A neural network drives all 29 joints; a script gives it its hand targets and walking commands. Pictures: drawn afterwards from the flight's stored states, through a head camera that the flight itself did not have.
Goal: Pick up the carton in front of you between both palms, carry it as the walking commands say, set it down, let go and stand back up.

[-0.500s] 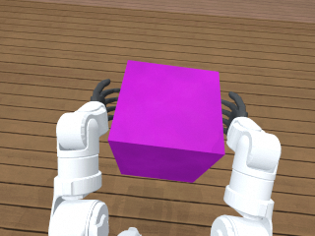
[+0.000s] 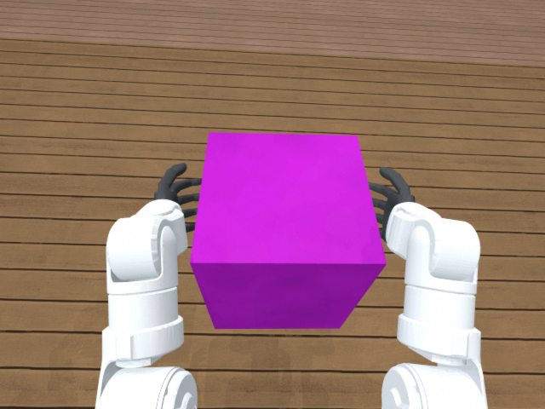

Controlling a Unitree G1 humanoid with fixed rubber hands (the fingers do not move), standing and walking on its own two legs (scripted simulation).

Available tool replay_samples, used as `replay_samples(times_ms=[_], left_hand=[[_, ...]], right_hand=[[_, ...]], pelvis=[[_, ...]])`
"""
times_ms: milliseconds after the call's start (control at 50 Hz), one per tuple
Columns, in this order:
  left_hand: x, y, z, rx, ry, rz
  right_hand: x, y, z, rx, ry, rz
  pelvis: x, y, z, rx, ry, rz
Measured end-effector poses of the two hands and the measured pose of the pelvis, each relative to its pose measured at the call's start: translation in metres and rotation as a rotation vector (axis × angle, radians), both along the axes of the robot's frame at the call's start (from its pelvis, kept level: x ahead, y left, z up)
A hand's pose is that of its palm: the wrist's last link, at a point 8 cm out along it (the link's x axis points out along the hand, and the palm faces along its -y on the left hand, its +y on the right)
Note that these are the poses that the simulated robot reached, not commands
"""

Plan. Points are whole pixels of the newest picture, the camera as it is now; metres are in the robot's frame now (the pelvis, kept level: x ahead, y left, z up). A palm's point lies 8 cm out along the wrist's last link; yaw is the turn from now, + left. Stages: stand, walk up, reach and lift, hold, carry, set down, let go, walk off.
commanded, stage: carry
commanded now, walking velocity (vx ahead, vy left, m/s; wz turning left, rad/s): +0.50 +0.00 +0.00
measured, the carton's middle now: (280, 239) +0.38 +0.02 +0.06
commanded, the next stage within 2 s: none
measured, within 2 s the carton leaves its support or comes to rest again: neither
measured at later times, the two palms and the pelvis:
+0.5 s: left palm (239, 61) +0.66 +0.12 +0.21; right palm (408, 95) +0.60 -0.17 +0.21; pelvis +0.27 +0.03 +0.06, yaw -2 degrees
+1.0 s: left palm out of the picture +0.92 +0.18 +0.27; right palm out of the picture +0.93 -0.11 +0.25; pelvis +0.57 +0.00 +0.09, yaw +0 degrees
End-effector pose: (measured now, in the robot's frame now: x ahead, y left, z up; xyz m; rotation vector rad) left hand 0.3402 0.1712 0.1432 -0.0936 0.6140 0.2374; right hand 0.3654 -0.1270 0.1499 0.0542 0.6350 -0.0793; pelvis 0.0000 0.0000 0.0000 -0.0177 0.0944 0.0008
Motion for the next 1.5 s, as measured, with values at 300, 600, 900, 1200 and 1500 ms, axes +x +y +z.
replay_samples(times_ms=[300,600,900,1200,1500], left_hand=[[0.193,0.018,0.050,-0.012,-0.082,-0.054],[0.371,-0.043,0.084,-0.052,-0.113,-0.158],[0.492,0.019,0.103,0.000,-0.027,0.094],[0.719,-0.057,0.133,-0.031,-0.001,-0.199],[0.851,-0.010,0.152,0.031,0.038,0.073]], right_hand=[[0.162,0.018,0.034,-0.041,-0.073,-0.068],[0.311,-0.042,0.084,-0.004,-0.096,-0.194],[0.509,0.021,0.091,0.045,-0.027,0.033],[0.629,-0.046,0.114,-0.057,0.048,-0.247],[0.863,-0.001,0.152,-0.067,0.073,0.008]], pelvis=[[0.174,0.023,0.022,0.049,-0.004,-0.014],[0.342,0.017,0.058,-0.001,0.008,-0.008],[0.502,-0.013,0.093,0.015,-0.004,0.010],[0.677,0.023,0.126,0.012,-0.003,-0.027],[0.859,-0.026,0.148,0.000,-0.005,0.011]])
